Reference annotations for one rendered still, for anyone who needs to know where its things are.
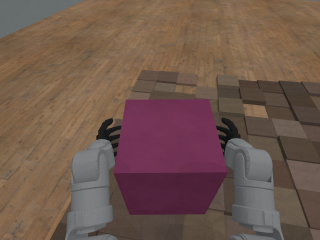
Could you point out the robot right forearm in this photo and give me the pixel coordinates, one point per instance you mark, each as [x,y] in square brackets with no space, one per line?
[254,204]

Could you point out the right robot hand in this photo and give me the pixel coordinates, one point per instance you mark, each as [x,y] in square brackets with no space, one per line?
[231,133]

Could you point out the robot left forearm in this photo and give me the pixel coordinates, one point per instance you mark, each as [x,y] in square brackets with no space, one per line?
[90,199]

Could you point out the left robot hand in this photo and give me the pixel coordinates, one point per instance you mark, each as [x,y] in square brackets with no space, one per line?
[103,133]

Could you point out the carton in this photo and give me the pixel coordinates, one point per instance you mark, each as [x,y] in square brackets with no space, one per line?
[169,158]

